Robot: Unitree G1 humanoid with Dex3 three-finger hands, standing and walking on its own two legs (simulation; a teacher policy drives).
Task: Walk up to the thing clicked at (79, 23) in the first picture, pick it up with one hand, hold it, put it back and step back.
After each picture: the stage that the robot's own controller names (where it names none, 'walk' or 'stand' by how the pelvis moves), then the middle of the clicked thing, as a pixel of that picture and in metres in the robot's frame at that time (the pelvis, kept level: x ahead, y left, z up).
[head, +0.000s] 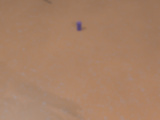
stand; (79, 26) +1.75 +0.05 -0.72
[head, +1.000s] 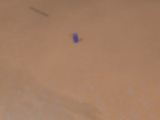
walk; (75, 38) +1.62 +0.21 -0.71
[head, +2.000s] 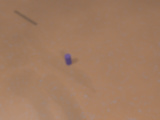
walk; (68, 59) +1.10 +0.25 -0.72
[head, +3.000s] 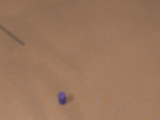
walk; (62, 98) +0.65 +0.20 -0.69
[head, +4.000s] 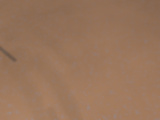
stand; out of the picture +0.40 +0.20 -0.70
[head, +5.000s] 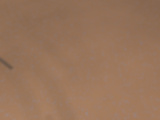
stand; out of the picture +0.37 +0.21 -0.72
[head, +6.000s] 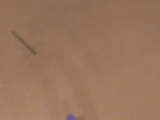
stand; out of the picture +0.44 +0.18 -0.71
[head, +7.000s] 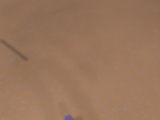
stand; out of the picture +0.44 +0.21 -0.69
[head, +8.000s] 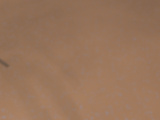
stand; out of the picture +0.43 +0.27 -0.71
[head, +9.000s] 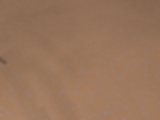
stand; out of the picture +0.42 +0.27 -0.72
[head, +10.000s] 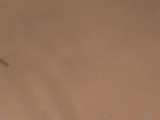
stand; out of the picture +0.41 +0.27 -0.72
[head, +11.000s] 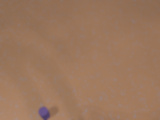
go down; (44, 113) +0.42 +0.27 -0.68
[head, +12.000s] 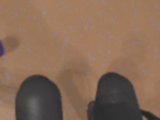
go down; out of the picture +0.46 +0.32 -0.27
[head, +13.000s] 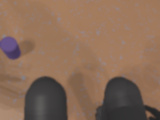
close in; (11, 49) +0.47 +0.31 -0.28
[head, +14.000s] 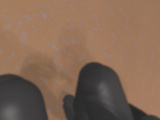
close in; out of the picture +0.43 +0.35 -0.22
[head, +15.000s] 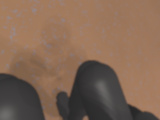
close; out of the picture +0.43 +0.36 -0.22
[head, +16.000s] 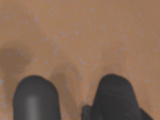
lift; out of the picture +0.37 +0.33 -0.14
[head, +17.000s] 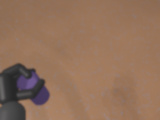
hold; (34, 89) +0.33 +0.18 +0.00
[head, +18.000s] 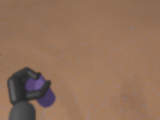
hold; (41, 91) +0.33 +0.17 -0.01
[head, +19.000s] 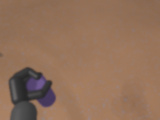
hold; (42, 91) +0.33 +0.17 -0.01
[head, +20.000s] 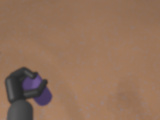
crouch; (38, 90) +0.34 +0.18 -0.03
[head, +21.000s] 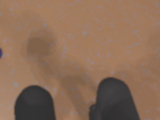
crouch; out of the picture +0.46 +0.30 -0.11
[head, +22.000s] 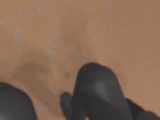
lower; out of the picture +0.48 +0.37 -0.24
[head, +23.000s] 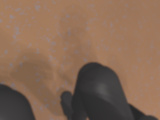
lower; out of the picture +0.48 +0.38 -0.23
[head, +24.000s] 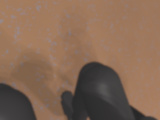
lower; out of the picture +0.48 +0.38 -0.23
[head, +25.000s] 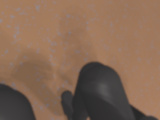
lower; out of the picture +0.48 +0.38 -0.23
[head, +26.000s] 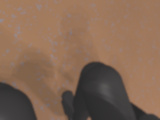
open; out of the picture +0.48 +0.38 -0.23
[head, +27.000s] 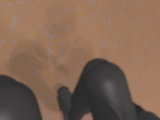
rise; out of the picture +0.47 +0.43 -0.23
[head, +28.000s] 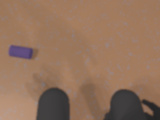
walk; (21, 52) +0.55 +0.38 -0.42
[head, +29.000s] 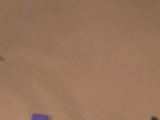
stand; (39, 119) +0.49 +0.35 -0.68
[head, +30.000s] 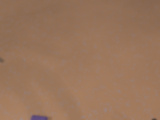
stand; out of the picture +0.49 +0.35 -0.69
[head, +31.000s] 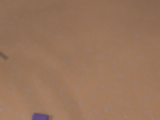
stand; (40, 118) +0.48 +0.35 -0.70
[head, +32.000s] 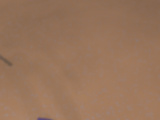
stand; out of the picture +0.49 +0.35 -0.75
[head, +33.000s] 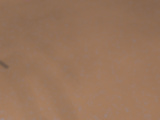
stand; out of the picture +0.46 +0.37 -0.75
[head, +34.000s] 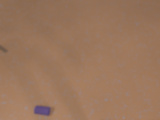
walk; (42, 110) +0.48 +0.36 -0.74
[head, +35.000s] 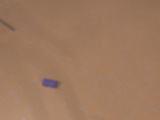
walk; (49, 83) +0.66 +0.29 -0.72
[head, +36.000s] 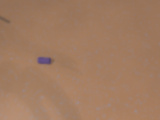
walk; (44, 60) +0.94 +0.42 -0.71
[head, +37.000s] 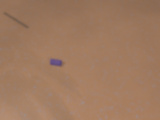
stand; (55, 62) +1.09 +0.32 -0.74
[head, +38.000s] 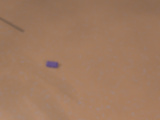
stand; (52, 64) +1.11 +0.34 -0.75
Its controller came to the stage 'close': yes
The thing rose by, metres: 0.69
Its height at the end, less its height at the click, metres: -0.02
